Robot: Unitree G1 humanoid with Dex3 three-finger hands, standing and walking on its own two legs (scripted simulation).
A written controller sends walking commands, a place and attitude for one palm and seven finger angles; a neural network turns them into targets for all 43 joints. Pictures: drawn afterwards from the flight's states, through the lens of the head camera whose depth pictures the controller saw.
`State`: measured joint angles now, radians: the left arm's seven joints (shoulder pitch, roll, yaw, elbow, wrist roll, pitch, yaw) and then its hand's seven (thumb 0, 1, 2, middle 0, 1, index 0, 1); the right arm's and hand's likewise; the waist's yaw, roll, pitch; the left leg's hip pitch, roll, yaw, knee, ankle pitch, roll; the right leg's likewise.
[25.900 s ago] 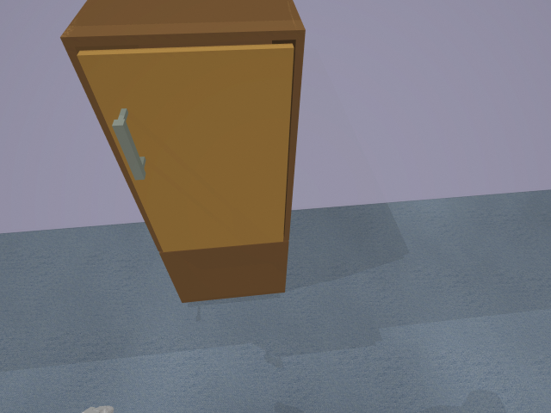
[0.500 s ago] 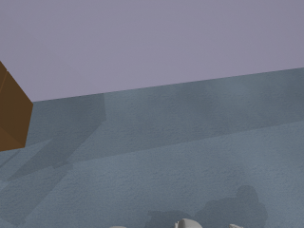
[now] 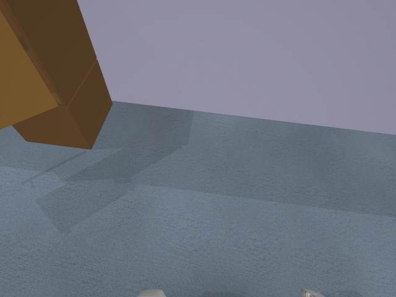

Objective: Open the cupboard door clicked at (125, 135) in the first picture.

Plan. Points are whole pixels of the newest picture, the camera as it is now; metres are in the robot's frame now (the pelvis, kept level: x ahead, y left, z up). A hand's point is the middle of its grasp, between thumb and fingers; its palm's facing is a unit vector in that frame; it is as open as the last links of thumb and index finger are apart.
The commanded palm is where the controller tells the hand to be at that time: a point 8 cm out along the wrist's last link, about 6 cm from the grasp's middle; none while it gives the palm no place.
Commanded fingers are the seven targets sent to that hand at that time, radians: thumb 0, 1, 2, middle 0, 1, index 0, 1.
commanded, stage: turn to face it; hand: left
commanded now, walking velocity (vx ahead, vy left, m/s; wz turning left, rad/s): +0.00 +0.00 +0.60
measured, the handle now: out of the picture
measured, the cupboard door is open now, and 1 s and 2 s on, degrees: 45 45 45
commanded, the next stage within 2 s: take the last steps up to it in 1.18 s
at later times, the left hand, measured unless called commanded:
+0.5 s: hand out of the picture +0.07 +0.19 -0.14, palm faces +0.28 -0.91 -0.30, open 7.3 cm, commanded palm none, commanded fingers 0.00 0.90 0.90 -0.20 -0.30 -0.20 -0.30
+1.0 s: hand out of the picture -0.06 +0.19 -0.16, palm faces +0.57 -0.78 -0.26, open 7.4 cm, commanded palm none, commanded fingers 0.00 0.90 0.90 -0.20 -0.30 -0.20 -0.30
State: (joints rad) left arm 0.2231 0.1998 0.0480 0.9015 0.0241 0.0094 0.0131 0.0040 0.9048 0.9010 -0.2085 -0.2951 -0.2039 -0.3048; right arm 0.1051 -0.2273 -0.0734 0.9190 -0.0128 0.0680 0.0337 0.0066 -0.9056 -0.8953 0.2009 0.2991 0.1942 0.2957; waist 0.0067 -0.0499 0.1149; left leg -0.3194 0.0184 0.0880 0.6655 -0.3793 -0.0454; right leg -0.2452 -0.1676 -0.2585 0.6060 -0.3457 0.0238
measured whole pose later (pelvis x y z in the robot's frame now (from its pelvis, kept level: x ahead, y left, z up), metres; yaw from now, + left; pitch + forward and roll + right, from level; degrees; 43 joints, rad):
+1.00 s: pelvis +0.01 -0.02 +0.01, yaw +32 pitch +0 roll +0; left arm 0.20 0.25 0.08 0.95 0.01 0.06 0.01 0.01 0.91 0.90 -0.20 -0.29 -0.20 -0.30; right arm 0.12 -0.20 -0.04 0.92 -0.03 0.03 -0.01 0.00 -0.90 -0.89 0.20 0.30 0.20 0.30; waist 0.02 -0.03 0.09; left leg -0.28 0.00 0.01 0.51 -0.24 0.02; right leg -0.45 -0.09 -0.04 1.03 -0.45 0.07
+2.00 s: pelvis +0.10 +0.07 +0.00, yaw +43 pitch -1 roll +2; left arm 0.12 0.17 0.05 1.00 0.02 0.00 -0.02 0.01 0.91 0.90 -0.20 -0.29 -0.20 -0.30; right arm 0.42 -0.14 -0.03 1.14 -0.03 -0.04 -0.02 0.00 -0.91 -0.89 0.20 0.30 0.20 0.30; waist -0.03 0.00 0.06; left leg 0.03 -0.02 0.12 0.35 -0.36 0.02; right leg -0.44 -0.08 -0.11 0.68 -0.24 -0.01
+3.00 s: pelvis +0.34 +0.33 +0.00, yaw +44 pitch -1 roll +1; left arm 0.13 0.16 0.05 1.01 0.01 -0.06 0.00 0.00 0.92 0.90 -0.20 -0.29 -0.20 -0.30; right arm 0.37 -0.15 -0.04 1.16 -0.02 0.00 -0.01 0.01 -0.91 -0.89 0.20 0.30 0.20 0.30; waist -0.03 0.04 0.08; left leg -0.26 0.04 0.09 0.92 -0.50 -0.01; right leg -0.32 -0.04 -0.14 0.59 -0.27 -0.05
